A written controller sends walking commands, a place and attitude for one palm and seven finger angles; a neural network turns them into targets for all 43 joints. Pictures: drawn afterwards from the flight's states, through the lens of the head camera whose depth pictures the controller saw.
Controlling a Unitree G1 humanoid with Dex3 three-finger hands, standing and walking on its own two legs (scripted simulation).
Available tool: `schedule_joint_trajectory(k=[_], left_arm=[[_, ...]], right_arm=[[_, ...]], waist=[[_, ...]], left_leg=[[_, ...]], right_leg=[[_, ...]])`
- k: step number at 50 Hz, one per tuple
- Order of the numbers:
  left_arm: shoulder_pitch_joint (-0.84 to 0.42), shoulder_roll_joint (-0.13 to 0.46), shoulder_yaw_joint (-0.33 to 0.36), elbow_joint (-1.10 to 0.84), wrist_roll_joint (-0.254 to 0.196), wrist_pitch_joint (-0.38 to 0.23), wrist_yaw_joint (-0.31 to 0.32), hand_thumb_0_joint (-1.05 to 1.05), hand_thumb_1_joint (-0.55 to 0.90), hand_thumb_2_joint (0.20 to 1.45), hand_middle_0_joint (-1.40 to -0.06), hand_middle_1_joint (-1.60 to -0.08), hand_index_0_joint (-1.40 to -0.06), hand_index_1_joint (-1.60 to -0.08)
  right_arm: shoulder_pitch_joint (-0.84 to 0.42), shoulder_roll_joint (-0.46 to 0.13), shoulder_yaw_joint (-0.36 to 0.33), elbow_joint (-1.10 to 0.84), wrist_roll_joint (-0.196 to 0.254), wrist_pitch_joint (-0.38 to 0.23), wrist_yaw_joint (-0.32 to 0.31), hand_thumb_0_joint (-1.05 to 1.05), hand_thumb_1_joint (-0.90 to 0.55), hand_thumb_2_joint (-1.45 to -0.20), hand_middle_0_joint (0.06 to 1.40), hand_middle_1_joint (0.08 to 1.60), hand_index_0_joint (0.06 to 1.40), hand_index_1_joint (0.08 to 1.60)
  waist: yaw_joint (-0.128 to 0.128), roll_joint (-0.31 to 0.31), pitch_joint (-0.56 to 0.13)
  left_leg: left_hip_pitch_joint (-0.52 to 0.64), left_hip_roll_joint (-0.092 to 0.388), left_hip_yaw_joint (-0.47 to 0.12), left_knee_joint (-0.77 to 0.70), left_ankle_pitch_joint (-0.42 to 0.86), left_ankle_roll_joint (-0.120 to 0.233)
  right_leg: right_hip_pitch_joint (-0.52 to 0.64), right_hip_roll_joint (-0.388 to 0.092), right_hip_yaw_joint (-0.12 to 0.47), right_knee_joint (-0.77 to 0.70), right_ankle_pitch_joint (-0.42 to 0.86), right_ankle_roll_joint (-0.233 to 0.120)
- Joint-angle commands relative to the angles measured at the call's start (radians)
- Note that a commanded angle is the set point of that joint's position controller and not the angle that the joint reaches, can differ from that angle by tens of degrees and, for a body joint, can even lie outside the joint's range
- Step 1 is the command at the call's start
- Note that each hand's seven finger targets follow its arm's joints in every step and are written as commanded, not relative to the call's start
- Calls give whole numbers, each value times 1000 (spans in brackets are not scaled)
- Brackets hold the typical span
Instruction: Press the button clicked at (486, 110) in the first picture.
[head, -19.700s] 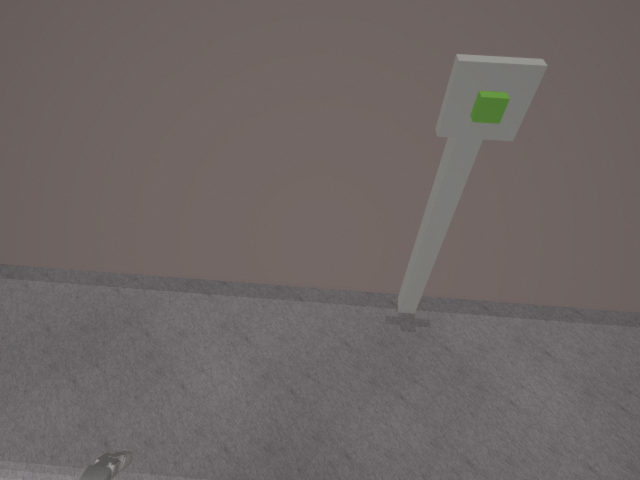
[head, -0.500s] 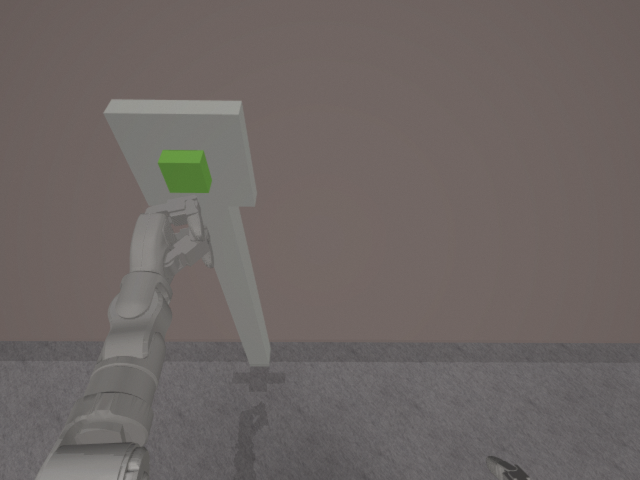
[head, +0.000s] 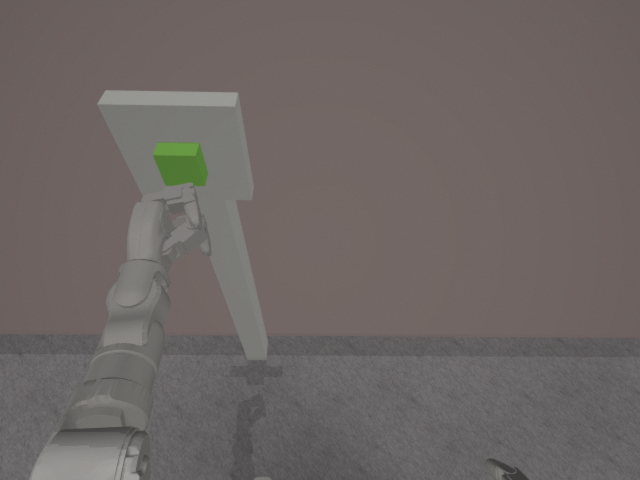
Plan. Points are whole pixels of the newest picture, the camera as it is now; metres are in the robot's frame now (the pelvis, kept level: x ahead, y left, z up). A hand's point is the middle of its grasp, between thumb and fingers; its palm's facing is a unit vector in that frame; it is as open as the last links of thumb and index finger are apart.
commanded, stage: press the button with the knuckle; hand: left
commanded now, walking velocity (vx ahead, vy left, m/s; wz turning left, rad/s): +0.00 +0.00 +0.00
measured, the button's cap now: (182, 163) +0.50 +0.19 +0.11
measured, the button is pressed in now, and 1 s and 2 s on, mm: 0 11 0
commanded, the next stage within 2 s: hold the button down briefly in 0.92 s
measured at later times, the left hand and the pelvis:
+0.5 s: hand (204, 208) +0.44 +0.16 +0.08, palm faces +0.03 -1.00 +0.01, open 3.2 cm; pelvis +0.00 +0.01 +0.00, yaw +0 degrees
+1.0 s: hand (203, 200) +0.46 +0.16 +0.08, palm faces +0.04 -1.00 -0.02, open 3.6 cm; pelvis -0.03 +0.01 -0.02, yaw +1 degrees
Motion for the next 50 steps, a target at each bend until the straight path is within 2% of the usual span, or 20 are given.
schedule_joint_trajectory(k=[1, 2, 6, 9, 12, 15, 16, 18, 21, 22, 29, 30, 31, 35, 38, 40, 43, 44, 45, 50], left_arm=[[-486, 193, 47, -173, 3, -69, 0, 0, 900, 900, -1300, -1500, -1300, -1500], [-468, 218, 75, -156, 2, -69, 1, 0, 900, 900, -1300, -1500, -1300, -1500], [-493, 238, 93, -157, 3, -93, -5, 0, 900, 900, -1300, -1500, -1300, -1500], [-524, 202, 59, -121, 7, -95, -10, 0, 900, 900, -1300, -1500, -1300, -1500], [-512, 223, 83, -53, 7, -80, -8, 0, 900, 900, -1300, -1500, -1300, -1500], [-565, 203, 64, -49, 10, -77, -9, 0, 900, 900, -1300, -1500, -1300, -1500], [-556, 218, 87, -46, 11, -79, -4, 0, 900, 900, -1300, -1500, -1300, -1500], [-577, 212, 83, -65, 10, -89, 1, 0, 900, 900, -1300, -1500, -1300, -1500], [-647, 212, 73, -10, 21, -96, 7, 0, 900, 900, -1300, -1500, -1300, -1500], [-660, 240, 94, -1, 23, -100, 9, 0, 900, 900, -1300, -1500, -1300, -1500], [-783, 257, 85, 89, 45, -115, 7, 0, 900, 900, -1300, -1500, -1300, -1500], [-826, 221, 51, 103, 43, -116, 6, 0, 900, 900, -1300, -1500, -1300, -1500], [-834, 264, 90, 122, 47, -120, 11, 0, 900, 900, -1300, -1500, -1300, -1500], [-876, 239, 69, 138, 43, -131, 16, 0, 900, 900, -1300, -1500, -1300, -1500], [-926, 275, 82, 171, 54, -133, 22, 0, 900, 900, -1300, -1500, -1300, -1500], [-956, 272, 71, 168, 65, -143, 27, 0, 900, 900, -1300, -1500, -1300, -1500], [-1005, 274, 59, 176, 70, -148, 34, 0, 900, 900, -1300, -1500, -1300, -1500], [-997, 249, 40, 194, 69, -144, 34, 0, 900, 900, -1300, -1500, -1300, -1500], [-1013, 251, 44, 204, 64, -140, 36, 0, 900, 900, -1300, -1500, -1300, -1500], [-1057, 299, 62, 220, 58, -133, 35, 0, 900, 900, -1300, -1500, -1300, -1500]], right_arm=[[24, -146, -59, -102, 3, -36, -12, 0, -900, -900, 200, 300, 200, 300], [31, -147, -61, -101, 2, -35, -13, 0, -900, -900, 200, 300, 200, 300], [47, -147, -61, -93, -1, -33, -9, 0, -900, -900, 200, 300, 200, 300], [56, -147, -62, -85, -1, -31, -5, 0, -900, -900, 200, 300, 200, 300], [73, -156, -65, -81, -2, -22, -4, 0, -900, -900, 200, 300, 200, 300], [86, -156, -67, -82, -3, -17, -1, 0, -900, -900, 200, 300, 200, 300], [91, -157, -70, -83, -5, -16, 0, 0, -900, -900, 200, 300, 200, 300], [93, -156, -71, -81, -6, -14, 2, 0, -900, -900, 200, 300, 200, 300], [105, -156, -68, -65, -9, -9, 2, 0, -900, -900, 200, 300, 200, 300], [106, -159, -69, -62, -9, -9, -1, 0, -900, -900, 200, 300, 200, 300], [119, -164, -62, -48, -12, -8, -3, 0, -900, -900, 200, 300, 200, 300], [127, -163, -59, -44, -16, -10, -1, 0, -900, -900, 200, 300, 200, 300], [135, -172, -63, -35, -17, -11, -1, 0, -900, -900, 200, 300, 200, 300], [145, -174, -62, -34, -22, -17, 3, 0, -900, -900, 200, 300, 200, 300], [155, -182, -60, -25, -23, -17, 2, 0, -900, -900, 200, 300, 200, 300], [156, -181, -61, -23, -26, -19, 3, 0, -900, -900, 200, 300, 200, 300], [171, -186, -61, -12, -27, -24, 3, 0, -900, -900, 200, 300, 200, 300], [170, -186, -61, -11, -26, -25, 4, 0, -900, -900, 200, 300, 200, 300], [173, -189, -59, -9, -28, -27, 4, 0, -900, -900, 200, 300, 200, 300], [186, -198, -52, -4, -26, -41, -5, 0, -900, -900, 200, 300, 200, 300]], waist=[[-32, -12, -296], [-20, -12, -318], [-17, 15, -383], [-32, 45, -357], [-34, -6, -333], [-44, -5, -336], [-33, -7, -354], [-37, 17, -372], [-65, -20, -327], [-63, -30, -328], [-83, 61, -341], [-106, 50, -331], [-99, 37, -346], [-118, 19, -371], [-131, 14, -349], [-136, 56, -355], [-150, 67, -355], [-157, 75, -349], [-169, 44, -333], [-180, 43, -336]], left_leg=[[154, -8, -47, -80, 182, 10], [155, -8, -46, -77, 198, 8], [185, -3, -51, -66, 264, 4], [198, -1, -56, -61, 277, 1], [172, 2, -57, -62, 270, 2], [172, 1, -58, -59, 290, 4], [179, 2, -57, -58, 302, 3], [205, 3, -57, -50, 318, 2], [169, 5, -62, -50, 268, 6], [155, 3, -61, -48, 247, 7], [180, 6, -83, -43, 198, 1], [178, 7, -91, -42, 187, 2], [176, 10, -96, -41, 176, 0], [165, 8, -100, -32, 163, 4], [130, 8, -101, -32, 109, 7], [140, 7, -105, -29, 99, 6], [148, 11, -120, -33, 65, 4], [152, 10, -118, -32, 53, 4], [130, 10, -121, -33, 29, 7], [82, 6, -114, -36, -38, 12]], right_leg=[[85, -15, 77, -112, 266, 27], [103, -15, 76, -107, 283, 25], [116, -10, 71, -83, 337, 21], [70, -5, 59, -79, 332, 18], [61, -3, 54, -80, 324, 20], [57, -3, 51, -77, 337, 18], [58, -2, 52, -73, 345, 19], [45, 0, 53, -71, 349, 19], [14, 1, 54, -76, 305, 24], [20, 0, 57, -76, 293, 25], [-66, 2, 50, -68, 202, 17], [-86, 4, 46, -67, 188, 18], [-94, 5, 45, -64, 171, 19], [-98, 6, 45, -62, 157, 21], [-117, 6, 51, -67, 115, 25], [-140, 6, 52, -63, 100, 21], [-172, 7, 49, -61, 70, 22], [-187, 8, 47, -64, 60, 21], [-190, 8, 47, -68, 49, 24], [-175, 7, 59, -79, 5, 27]])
